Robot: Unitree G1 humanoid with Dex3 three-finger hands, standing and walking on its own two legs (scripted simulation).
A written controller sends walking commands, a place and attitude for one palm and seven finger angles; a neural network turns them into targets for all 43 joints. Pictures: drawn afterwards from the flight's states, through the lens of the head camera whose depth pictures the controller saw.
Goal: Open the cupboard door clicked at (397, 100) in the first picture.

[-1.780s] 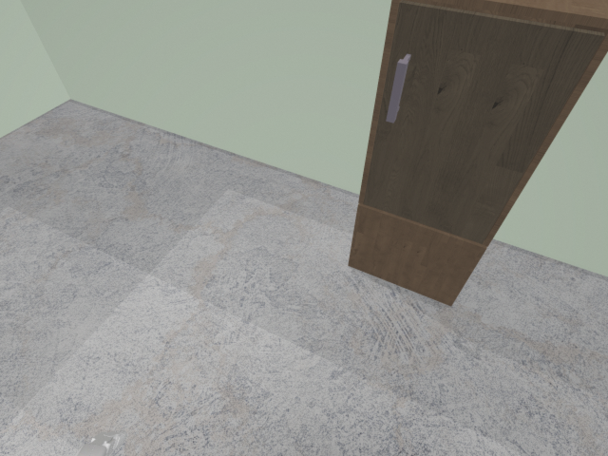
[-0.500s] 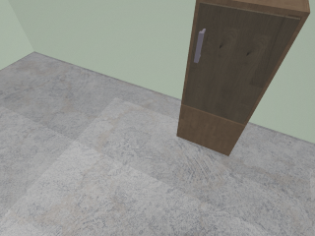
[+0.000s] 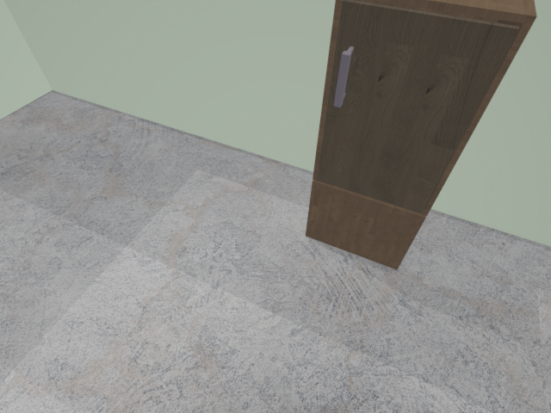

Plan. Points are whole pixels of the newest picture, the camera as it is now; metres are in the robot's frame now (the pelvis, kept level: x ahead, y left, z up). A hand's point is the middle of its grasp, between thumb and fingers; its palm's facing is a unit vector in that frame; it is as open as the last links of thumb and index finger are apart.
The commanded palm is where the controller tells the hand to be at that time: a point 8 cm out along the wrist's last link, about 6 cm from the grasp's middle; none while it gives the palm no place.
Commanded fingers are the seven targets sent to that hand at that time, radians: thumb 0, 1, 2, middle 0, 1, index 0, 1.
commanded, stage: turn to face it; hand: left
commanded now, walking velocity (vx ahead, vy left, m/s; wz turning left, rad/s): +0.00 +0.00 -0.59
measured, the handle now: (344, 77) +0.91 -0.11 +0.04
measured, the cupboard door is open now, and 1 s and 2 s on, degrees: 0 0 0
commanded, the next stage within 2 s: take the last steps up to it in 0.66 s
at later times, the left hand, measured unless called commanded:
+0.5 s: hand out of the picture +0.03 +0.15 -0.16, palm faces -0.14 -0.96 -0.25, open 7.4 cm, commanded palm none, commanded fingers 0.00 0.90 0.90 -0.20 -0.30 -0.20 -0.30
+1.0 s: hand out of the picture +0.09 +0.23 -0.17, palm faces -0.30 -0.94 -0.18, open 7.4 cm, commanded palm none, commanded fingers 0.00 0.90 0.90 -0.20 -0.30 -0.20 -0.30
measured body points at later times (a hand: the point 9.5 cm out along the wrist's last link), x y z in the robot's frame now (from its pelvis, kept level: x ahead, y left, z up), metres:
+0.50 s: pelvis -0.03 -0.03 +0.00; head +0.00 -0.06 +0.45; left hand +0.04 +0.20 -0.14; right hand -0.01 -0.30 -0.16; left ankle -0.03 +0.13 -0.66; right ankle +0.00 -0.10 -0.74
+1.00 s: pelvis -0.02 +0.05 +0.01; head -0.02 +0.09 +0.45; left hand +0.10 +0.28 -0.16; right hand -0.11 -0.17 -0.13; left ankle -0.02 +0.12 -0.74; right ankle -0.08 -0.09 -0.65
